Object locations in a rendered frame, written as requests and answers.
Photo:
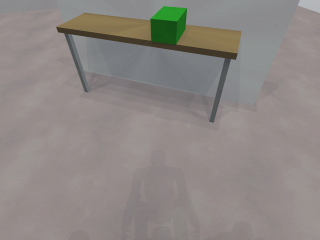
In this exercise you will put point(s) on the carton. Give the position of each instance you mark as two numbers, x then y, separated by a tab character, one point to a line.
168	25

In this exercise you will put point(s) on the table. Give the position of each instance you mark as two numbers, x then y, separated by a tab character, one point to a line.
216	42

